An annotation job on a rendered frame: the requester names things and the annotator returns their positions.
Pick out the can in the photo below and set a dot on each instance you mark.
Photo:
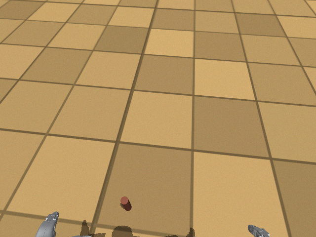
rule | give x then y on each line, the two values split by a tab
126	204

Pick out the left robot hand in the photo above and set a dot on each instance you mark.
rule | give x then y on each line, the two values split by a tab
47	228

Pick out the right robot hand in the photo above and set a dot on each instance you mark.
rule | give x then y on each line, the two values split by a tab
257	232

